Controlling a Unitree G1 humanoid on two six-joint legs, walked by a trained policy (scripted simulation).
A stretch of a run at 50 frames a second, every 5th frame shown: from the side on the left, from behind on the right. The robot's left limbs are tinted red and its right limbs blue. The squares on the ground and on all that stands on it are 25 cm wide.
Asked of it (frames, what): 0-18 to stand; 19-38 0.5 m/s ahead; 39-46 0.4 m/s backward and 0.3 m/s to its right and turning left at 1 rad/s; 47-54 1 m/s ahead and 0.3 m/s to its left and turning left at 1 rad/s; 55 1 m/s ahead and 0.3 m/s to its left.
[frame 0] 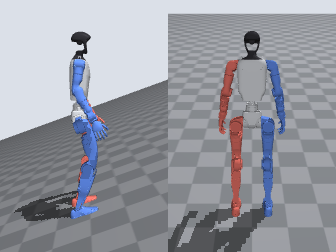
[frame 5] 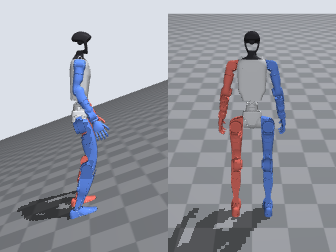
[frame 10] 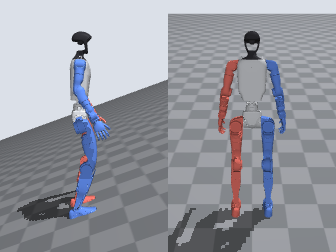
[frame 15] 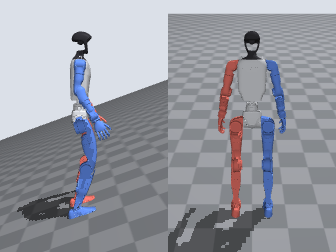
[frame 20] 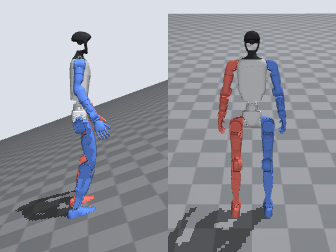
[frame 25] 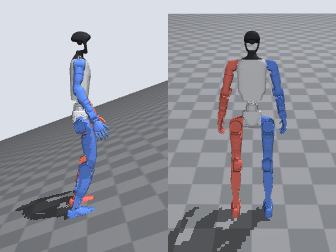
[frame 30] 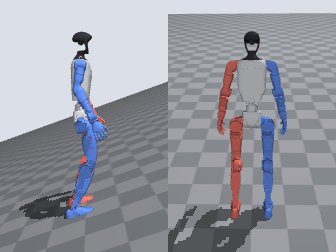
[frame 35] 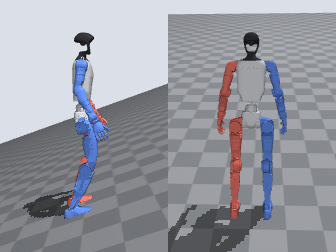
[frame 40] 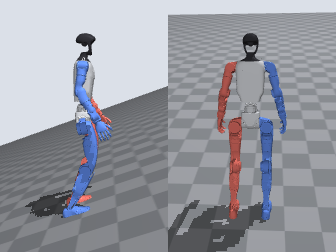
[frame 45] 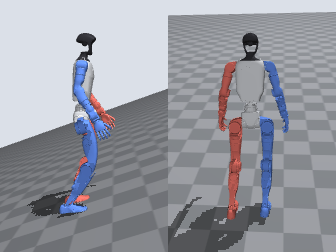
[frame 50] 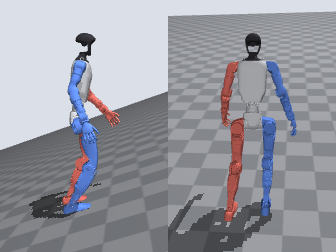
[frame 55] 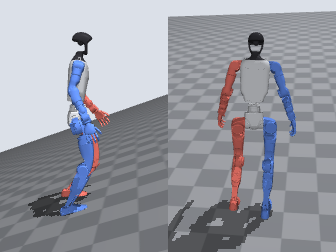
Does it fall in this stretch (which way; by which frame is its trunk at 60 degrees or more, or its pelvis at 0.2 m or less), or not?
no
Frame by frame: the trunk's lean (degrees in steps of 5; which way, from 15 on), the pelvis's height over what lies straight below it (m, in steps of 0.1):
0: 0, 0.8
5: 0, 0.8
10: 0, 0.8
15: 0, 0.8
20: 0, 0.8
25: 0, 0.8
30: 0, 0.8
35: 0, 0.7
40: 0, 0.7
45: 5, 0.7
50: 5, 0.7
55: 5, 0.7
